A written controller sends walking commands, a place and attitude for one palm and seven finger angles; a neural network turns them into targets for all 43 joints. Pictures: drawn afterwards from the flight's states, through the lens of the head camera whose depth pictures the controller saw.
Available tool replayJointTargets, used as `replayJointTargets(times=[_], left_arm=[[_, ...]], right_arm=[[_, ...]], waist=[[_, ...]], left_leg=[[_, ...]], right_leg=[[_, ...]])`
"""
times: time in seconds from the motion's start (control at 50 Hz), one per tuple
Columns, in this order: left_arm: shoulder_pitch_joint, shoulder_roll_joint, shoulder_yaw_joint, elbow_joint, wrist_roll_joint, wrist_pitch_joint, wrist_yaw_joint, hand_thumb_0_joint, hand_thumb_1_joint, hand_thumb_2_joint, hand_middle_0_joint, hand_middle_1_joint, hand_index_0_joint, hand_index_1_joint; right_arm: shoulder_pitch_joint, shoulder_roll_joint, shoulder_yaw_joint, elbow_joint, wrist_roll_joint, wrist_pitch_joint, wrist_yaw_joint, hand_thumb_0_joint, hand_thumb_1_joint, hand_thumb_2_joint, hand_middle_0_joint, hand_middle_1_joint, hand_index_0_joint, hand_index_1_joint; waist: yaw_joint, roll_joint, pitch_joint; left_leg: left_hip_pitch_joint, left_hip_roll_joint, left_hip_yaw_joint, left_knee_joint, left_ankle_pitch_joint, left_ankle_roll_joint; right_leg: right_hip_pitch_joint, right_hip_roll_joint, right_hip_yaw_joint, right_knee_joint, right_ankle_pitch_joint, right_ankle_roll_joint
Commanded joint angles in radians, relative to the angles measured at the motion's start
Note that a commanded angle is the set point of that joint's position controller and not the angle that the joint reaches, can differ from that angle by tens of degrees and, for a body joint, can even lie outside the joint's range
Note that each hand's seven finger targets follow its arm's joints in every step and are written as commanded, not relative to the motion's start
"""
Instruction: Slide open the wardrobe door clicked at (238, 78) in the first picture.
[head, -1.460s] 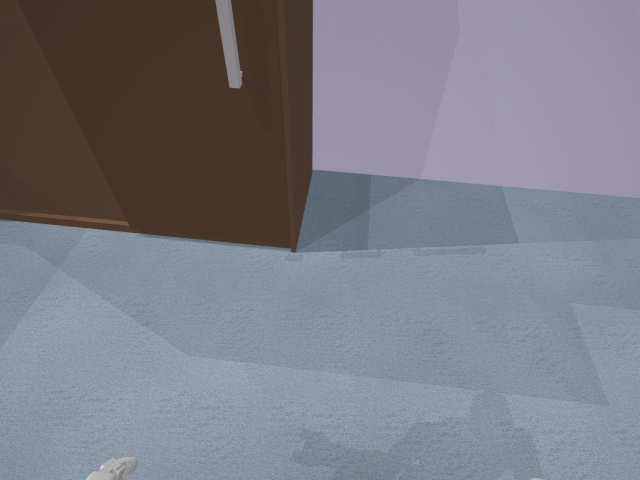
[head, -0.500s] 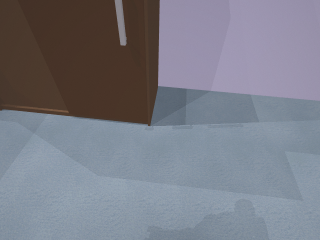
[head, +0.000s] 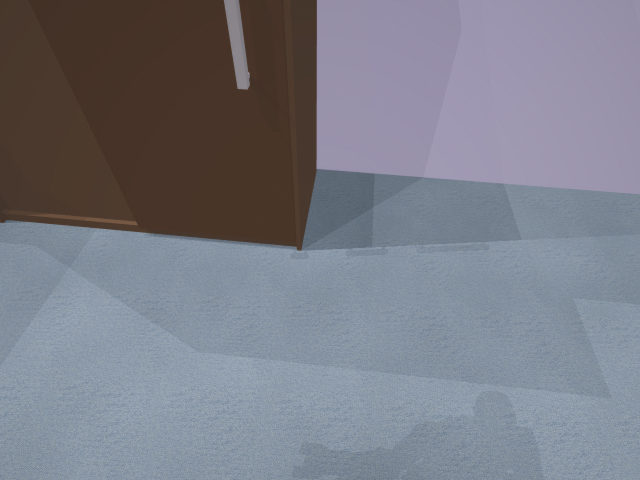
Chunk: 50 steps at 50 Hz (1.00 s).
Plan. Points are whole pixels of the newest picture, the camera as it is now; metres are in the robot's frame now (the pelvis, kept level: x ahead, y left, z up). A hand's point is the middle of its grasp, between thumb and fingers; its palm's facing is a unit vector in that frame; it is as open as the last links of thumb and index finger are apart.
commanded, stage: look at it before walking up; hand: right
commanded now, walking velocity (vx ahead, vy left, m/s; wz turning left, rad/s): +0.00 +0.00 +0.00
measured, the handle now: (236, 17) +1.09 +0.28 +0.13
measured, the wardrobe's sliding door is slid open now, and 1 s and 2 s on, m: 0.00 0.00 0.00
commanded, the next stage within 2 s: walk to a spot facing it in 0.28 s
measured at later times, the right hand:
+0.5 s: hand out of the picture +0.07 -0.25 -0.16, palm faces -0.05 +0.94 -0.34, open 7.4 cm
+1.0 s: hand out of the picture +0.04 -0.16 -0.17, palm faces -0.23 +0.94 -0.24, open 7.4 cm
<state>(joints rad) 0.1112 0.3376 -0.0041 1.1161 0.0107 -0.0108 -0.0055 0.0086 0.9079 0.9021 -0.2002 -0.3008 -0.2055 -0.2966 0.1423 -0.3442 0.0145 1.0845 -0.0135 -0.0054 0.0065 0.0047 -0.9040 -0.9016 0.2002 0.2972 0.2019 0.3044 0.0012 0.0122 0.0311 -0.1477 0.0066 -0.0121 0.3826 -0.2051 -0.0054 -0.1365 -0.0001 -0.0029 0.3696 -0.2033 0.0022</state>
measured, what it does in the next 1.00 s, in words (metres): lifts its right foot, turning left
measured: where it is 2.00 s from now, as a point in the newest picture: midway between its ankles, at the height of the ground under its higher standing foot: outside the picture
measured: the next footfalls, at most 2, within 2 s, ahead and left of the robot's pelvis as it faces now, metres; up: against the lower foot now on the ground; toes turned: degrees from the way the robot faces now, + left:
right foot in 1.26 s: +0.03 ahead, -0.12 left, +0.00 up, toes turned +26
left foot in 1.92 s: +0.07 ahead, +0.24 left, +0.00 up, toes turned +57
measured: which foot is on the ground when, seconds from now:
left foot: down 0.00-1.00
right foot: down 0.00-0.78, up 0.80-1.00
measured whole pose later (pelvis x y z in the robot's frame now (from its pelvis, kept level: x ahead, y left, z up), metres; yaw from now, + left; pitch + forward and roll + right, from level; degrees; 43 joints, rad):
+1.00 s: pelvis -0.03 +0.02 -0.01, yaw +17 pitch +1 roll -2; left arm 0.12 0.24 0.06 0.96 0.02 0.05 0.01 0.01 0.91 0.90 -0.20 -0.30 -0.20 -0.30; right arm 0.28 -0.19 -0.03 0.93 -0.02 0.03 0.01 0.00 -0.90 -0.90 0.20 0.30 0.20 0.30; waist -0.03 0.00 0.10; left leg -0.32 -0.06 -0.07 0.53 -0.22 0.05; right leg -0.48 -0.04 -0.01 1.08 -0.38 0.06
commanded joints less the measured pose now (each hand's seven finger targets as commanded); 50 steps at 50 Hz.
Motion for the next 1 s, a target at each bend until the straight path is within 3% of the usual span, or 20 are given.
replayJointTargets(times=[0.0, 0.24, 0.38, 0.4, 0.46, 0.5, 0.56, 0.6, 0.62, 0.64, 0.68, 0.72, 0.74, 0.76, 0.78, 0.8, 0.84, 0.86, 0.92, 0.98], left_arm=[[-0.045, 0.209, 0.04, -0.064, -0.003, -0.027, 0.018, 0.0, 0.9, 0.9, -0.2, -0.3, -0.2, -0.3], [-0.055, 0.211, 0.04, -0.069, -0.004, -0.026, 0.017, 0.0, 0.9, 0.9, -0.2, -0.3, -0.2, -0.3], [-0.054, 0.214, 0.043, -0.066, -0.004, -0.027, 0.019, 0.0, 0.9, 0.9, -0.2, -0.3, -0.2, -0.3], [-0.044, 0.209, 0.045, -0.069, -0.003, -0.025, 0.022, 0.0, 0.9, 0.9, -0.2, -0.3, -0.2, -0.3], [0.026, 0.09, 0.031, -0.067, -0.001, -0.003, 0.028, 0.0, 0.9, 0.9, -0.2, -0.3, -0.2, -0.3], [0.038, 0.099, 0.043, -0.091, -0.001, 0.008, 0.034, 0.0, 0.9, 0.9, -0.2, -0.3, -0.2, -0.3], [0.039, 0.112, 0.063, -0.128, 0.002, 0.019, 0.037, 0.0, 0.9, 0.9, -0.2, -0.3, -0.2, -0.3], [0.028, 0.126, 0.075, -0.152, 0.003, 0.021, 0.038, 0.0, 0.9, 0.9, -0.2, -0.3, -0.2, -0.3], [0.021, 0.136, 0.081, -0.163, 0.001, 0.019, 0.037, 0.0, 0.9, 0.9, -0.2, -0.3, -0.2, -0.3], [0.012, 0.135, 0.086, -0.174, 0.002, 0.015, 0.036, 0.0, 0.9, 0.9, -0.2, -0.3, -0.2, -0.3], [-0.026, 0.121, 0.09, -0.204, 0.004, 0.011, 0.036, 0.0, 0.9, 0.9, -0.2, -0.3, -0.2, -0.3], [-0.061, 0.119, 0.096, -0.223, 0.009, 0.015, 0.036, 0.0, 0.9, 0.9, -0.2, -0.3, -0.2, -0.3], [-0.064, 0.104, 0.097, -0.225, 0.007, 0.022, 0.034, 0.0, 0.9, 0.9, -0.2, -0.3, -0.2, -0.3], [-0.026, 0.024, 0.086, -0.242, 0.002, 0.034, 0.03, 0.0, 0.9, 0.9, -0.2, -0.3, -0.2, -0.3], [-0.029, -0.003, 0.078, -0.269, 0.001, 0.038, 0.03, 0.0, 0.9, 0.9, -0.2, -0.3, -0.2, -0.3], [-0.017, 0.019, 0.087, -0.262, -0.002, 0.043, 0.03, 0.0, 0.9, 0.9, -0.2, -0.3, -0.2, -0.3], [-0.023, 0.022, 0.089, -0.243, 0.0, 0.037, 0.025, 0.0, 0.9, 0.9, -0.2, -0.3, -0.2, -0.3], [-0.026, 0.022, 0.088, -0.239, 0.004, 0.033, 0.026, 0.0, 0.9, 0.9, -0.2, -0.3, -0.2, -0.3], [-0.004, -0.006, 0.086, -0.23, 0.002, 0.033, 0.028, 0.0, 0.9, 0.9, -0.2, -0.3, -0.2, -0.3], [-0.013, -0.018, 0.085, -0.238, 0.002, 0.036, 0.032, 0.0, 0.9, 0.9, -0.2, -0.3, -0.2, -0.3]], right_arm=[[-0.037, -0.202, -0.046, -0.059, 0.002, -0.025, -0.018, 0.0, -0.9, -0.9, 0.2, 0.3, 0.2, 0.3], [-0.044, -0.204, -0.046, -0.063, 0.001, -0.025, -0.019, 0.0, -0.9, -0.9, 0.2, 0.3, 0.2, 0.3], [-0.04, -0.209, -0.048, -0.063, 0.001, -0.026, -0.018, 0.0, -0.9, -0.9, 0.2, 0.3, 0.2, 0.3], [-0.044, -0.203, -0.05, -0.07, 0.001, -0.021, -0.017, 0.0, -0.9, -0.9, 0.2, 0.3, 0.2, 0.3], [0.023, -0.098, -0.038, -0.071, 0.001, 0.012, -0.024, 0.0, -0.9, -0.9, 0.2, 0.3, 0.2, 0.3], [0.035, -0.104, -0.046, -0.094, 0.0, 0.025, -0.021, 0.0, -0.9, -0.9, 0.2, 0.3, 0.2, 0.3], [0.043, -0.098, -0.06, -0.132, -0.005, 0.039, -0.014, 0.0, -0.9, -0.9, 0.2, 0.3, 0.2, 0.3], [0.052, -0.081, -0.065, -0.153, -0.005, 0.046, -0.007, 0.0, -0.9, -0.9, 0.2, 0.3, 0.2, 0.3], [0.062, -0.066, -0.067, -0.16, -0.004, 0.048, -0.003, 0.0, -0.9, -0.9, 0.2, 0.3, 0.2, 0.3], [0.073, -0.053, -0.072, -0.171, -0.006, 0.054, -0.001, 0.0, -0.9, -0.9, 0.2, 0.3, 0.2, 0.3], [0.106, -0.036, -0.084, -0.185, -0.004, 0.059, 0.001, 0.0, -0.9, -0.9, 0.2, 0.3, 0.2, 0.3], [0.178, -0.025, -0.09, -0.176, -0.009, 0.051, 0.008, 0.0, -0.9, -0.9, 0.2, 0.3, 0.2, 0.3], [0.235, -0.032, -0.098, -0.164, -0.013, 0.042, 0.008, 0.0, -0.9, -0.9, 0.2, 0.3, 0.2, 0.3], [0.257, -0.13, -0.115, -0.166, -0.028, 0.022, -0.006, 0.0, -0.9, -0.9, 0.2, 0.3, 0.2, 0.3], [0.251, -0.171, -0.115, -0.182, -0.015, 0.021, -0.019, 0.0, -0.9, -0.9, 0.2, 0.3, 0.2, 0.3], [0.225, -0.147, -0.116, -0.192, -0.011, 0.026, -0.026, 0.0, -0.9, -0.9, 0.2, 0.3, 0.2, 0.3], [0.135, -0.105, -0.116, -0.222, -0.009, 0.023, -0.025, 0.0, -0.9, -0.9, 0.2, 0.3, 0.2, 0.3], [0.124, -0.079, -0.11, -0.224, -0.006, 0.018, -0.024, 0.0, -0.9, -0.9, 0.2, 0.3, 0.2, 0.3], [0.158, -0.065, -0.112, -0.217, -0.005, 0.01, -0.025, 0.0, -0.9, -0.9, 0.2, 0.3, 0.2, 0.3], [0.186, -0.069, -0.119, -0.211, -0.006, 0.015, -0.022, 0.0, -0.9, -0.9, 0.2, 0.3, 0.2, 0.3]], waist=[[-0.003, -0.019, -0.069], [-0.005, -0.007, -0.051], [-0.003, 0.0, -0.076], [0.0, -0.004, -0.064], [0.003, 0.008, -0.065], [0.006, -0.004, -0.055], [0.005, -0.035, -0.037], [0.002, -0.1, -0.021], [-0.004, -0.156, -0.027], [-0.011, -0.2, -0.019], [-0.03, -0.219, -0.026], [-0.072, -0.136, -0.04], [-0.101, -0.055, -0.042], [-0.095, 0.293, -0.022], [-0.078, 0.358, -0.008], [-0.061, 0.241, -0.014], [-0.034, 0.165, 0.005], [-0.03, 0.134, 0.0], [-0.028, 0.076, -0.084], [-0.041, 0.092, -0.115]], left_leg=[[0.013, 0.114, -0.093, -0.064, 0.148, 0.034], [0.013, 0.113, -0.091, -0.074, 0.143, 0.031], [0.016, 0.114, -0.099, -0.071, 0.187, 0.034], [-0.001, 0.109, -0.106, -0.058, 0.209, 0.035], [-0.044, 0.107, -0.121, 0.005, 0.284, 0.024], [-0.091, 0.094, -0.134, 0.05, 0.294, 0.026], [-0.163, 0.059, -0.134, 0.124, 0.223, 0.023], [-0.211, 0.018, -0.1, 0.226, 0.135, 0.012], [-0.219, -0.003, -0.068, 0.325, 0.028, 0.004], [-0.226, -0.012, -0.024, 0.449, -0.174, -0.009], [-0.212, 0.033, -0.033, 0.535, -0.303, -0.01], [-0.11, 0.041, -0.002, 0.371, -0.2, -0.004], [-0.029, 0.047, -0.017, 0.19, -0.031, -0.004], [-0.011, 0.23, -0.354, -0.042, 0.171, 0.038], [-0.061, 0.35, -0.584, -0.116, 0.346, 0.111], [-0.078, 0.337, -0.499, -0.118, 0.205, 0.162], [-0.11, 0.251, -0.463, -0.1, 0.099, 0.159], [-0.107, 0.232, -0.429, -0.083, 0.154, 0.167], [-0.01, 0.194, -0.374, -0.031, 0.307, 0.166], [0.041, 0.173, -0.381, -0.026, 0.297, 0.164]], right_leg=[[0.021, -0.121, 0.103, -0.062, 0.155, -0.03], [0.022, -0.121, 0.105, -0.076, 0.153, -0.029], [0.054, -0.123, 0.093, -0.064, 0.178, -0.027], [0.055, -0.126, 0.083, -0.05, 0.184, -0.026], [0.053, -0.132, 0.028, 0.017, 0.196, -0.006], [0.049, -0.142, 0.013, 0.045, 0.177, -0.007], [0.015, -0.178, 0.026, 0.047, 0.09, -0.026], [-0.01, -0.234, 0.06, 0.013, 0.042, -0.057], [-0.031, -0.285, 0.095, -0.012, 0.066, -0.09], [-0.063, -0.342, 0.111, -0.042, 0.11, -0.134], [-0.099, -0.389, 0.095, -0.022, 0.192, -0.172], [-0.148, -0.341, -0.003, 0.125, 0.184, -0.112], [-0.209, -0.272, -0.071, 0.29, 0.095, -0.049], [-0.363, -0.099, -0.153, 0.575, -0.254, 0.041], [-0.45, -0.022, -0.044, 0.736, -0.4, 0.053], [-0.423, -0.054, 0.035, 0.785, -0.336, 0.037], [-0.435, -0.076, 0.04, 0.812, -0.231, 0.043], [-0.422, -0.079, 0.041, 0.803, -0.192, 0.05], [-0.4, -0.063, 0.028, 0.736, -0.165, 0.064], [-0.406, -0.046, 0.024, 0.689, -0.168, 0.07]])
